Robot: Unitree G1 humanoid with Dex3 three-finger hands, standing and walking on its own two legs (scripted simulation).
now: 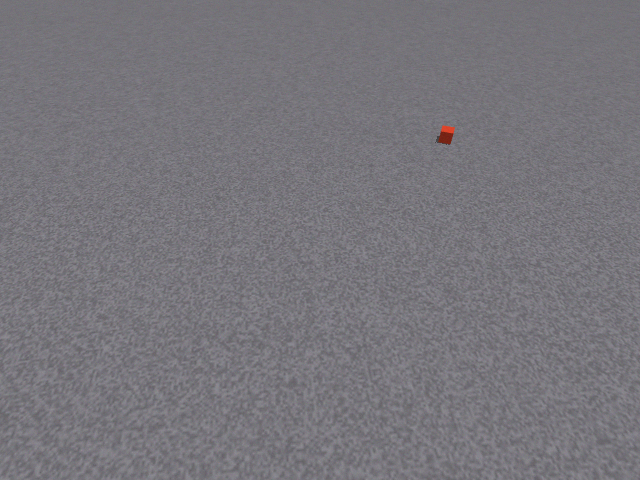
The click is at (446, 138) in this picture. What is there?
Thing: cube
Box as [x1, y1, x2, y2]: [438, 125, 454, 143]
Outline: 443,125 438,141 450,143 454,127
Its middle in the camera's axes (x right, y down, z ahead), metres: +0.74 -0.60 +2.28
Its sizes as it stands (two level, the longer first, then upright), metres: 0.070 0.070 0.070
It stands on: the floor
